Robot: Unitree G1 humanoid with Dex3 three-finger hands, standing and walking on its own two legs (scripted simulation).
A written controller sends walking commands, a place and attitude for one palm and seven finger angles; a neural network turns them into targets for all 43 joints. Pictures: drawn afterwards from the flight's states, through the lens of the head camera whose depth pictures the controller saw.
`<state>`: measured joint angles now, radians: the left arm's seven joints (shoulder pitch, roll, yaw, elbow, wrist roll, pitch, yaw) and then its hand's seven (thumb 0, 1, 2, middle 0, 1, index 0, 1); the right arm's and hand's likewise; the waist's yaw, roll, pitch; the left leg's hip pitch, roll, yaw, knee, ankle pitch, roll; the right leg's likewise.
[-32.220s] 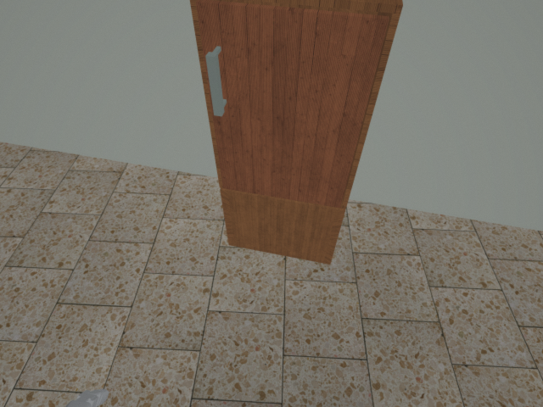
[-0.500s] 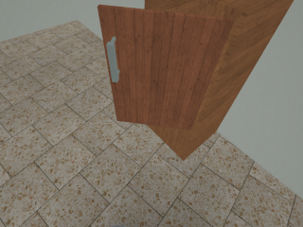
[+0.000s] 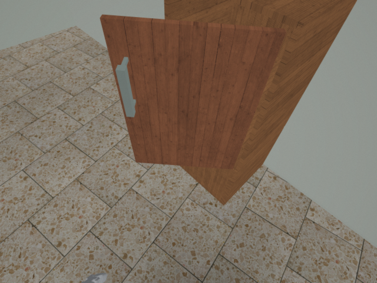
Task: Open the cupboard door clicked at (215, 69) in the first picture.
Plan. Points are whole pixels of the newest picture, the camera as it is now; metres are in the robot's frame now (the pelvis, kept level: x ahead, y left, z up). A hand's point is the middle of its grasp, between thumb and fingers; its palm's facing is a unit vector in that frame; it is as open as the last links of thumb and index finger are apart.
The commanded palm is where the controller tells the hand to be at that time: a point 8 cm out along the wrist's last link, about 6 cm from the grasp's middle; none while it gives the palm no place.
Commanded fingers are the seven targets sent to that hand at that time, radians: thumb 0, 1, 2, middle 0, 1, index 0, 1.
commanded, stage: come to a stop and stand still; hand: left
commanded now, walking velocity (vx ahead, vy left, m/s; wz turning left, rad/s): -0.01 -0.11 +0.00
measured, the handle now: (128, 88) +0.57 +0.19 +0.06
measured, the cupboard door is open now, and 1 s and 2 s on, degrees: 42 42 42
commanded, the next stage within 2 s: look again from close up in 0.70 s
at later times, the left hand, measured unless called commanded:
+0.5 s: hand out of the picture +0.00 +0.17 -0.17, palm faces -0.04 -0.97 -0.23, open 7.4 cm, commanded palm none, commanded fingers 0.00 0.90 0.90 -0.20 -0.30 -0.20 -0.30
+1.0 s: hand out of the picture +0.00 +0.16 -0.16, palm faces -0.05 -0.97 -0.24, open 7.4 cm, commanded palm none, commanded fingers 0.00 0.90 0.90 -0.20 -0.30 -0.20 -0.30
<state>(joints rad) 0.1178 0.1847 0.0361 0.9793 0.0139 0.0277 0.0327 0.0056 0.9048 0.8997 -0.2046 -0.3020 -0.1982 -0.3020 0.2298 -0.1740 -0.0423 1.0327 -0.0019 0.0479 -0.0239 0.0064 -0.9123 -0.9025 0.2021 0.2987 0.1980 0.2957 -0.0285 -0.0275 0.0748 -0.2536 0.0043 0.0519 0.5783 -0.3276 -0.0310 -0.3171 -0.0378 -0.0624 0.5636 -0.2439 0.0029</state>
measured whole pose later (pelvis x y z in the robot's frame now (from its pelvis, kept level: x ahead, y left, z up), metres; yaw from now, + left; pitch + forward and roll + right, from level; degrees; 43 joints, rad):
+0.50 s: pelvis -0.03 -0.01 +0.00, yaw -1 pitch +0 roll -1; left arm 0.27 0.18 -0.01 1.04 0.01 -0.01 0.04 0.01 0.91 0.90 -0.20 -0.30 -0.20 -0.30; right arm 0.23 -0.19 -0.01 1.00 -0.01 0.00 -0.01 0.01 -0.91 -0.90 0.20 0.30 0.20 0.30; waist -0.02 0.03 0.05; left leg -0.28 0.04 0.06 0.56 -0.28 0.00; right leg -0.17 0.00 -0.01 0.52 -0.33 0.01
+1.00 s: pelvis -0.02 -0.03 +0.01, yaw -2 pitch +0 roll +1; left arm 0.27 0.21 -0.02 1.07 0.01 -0.02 0.03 0.01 0.91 0.90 -0.20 -0.30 -0.20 -0.30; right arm 0.25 -0.19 0.01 1.09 -0.01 -0.01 -0.01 0.01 -0.91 -0.90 0.20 0.30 0.20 0.30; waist -0.01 -0.01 0.04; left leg -0.22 0.05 0.08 0.48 -0.24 -0.02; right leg -0.15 0.01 0.01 0.49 -0.33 -0.02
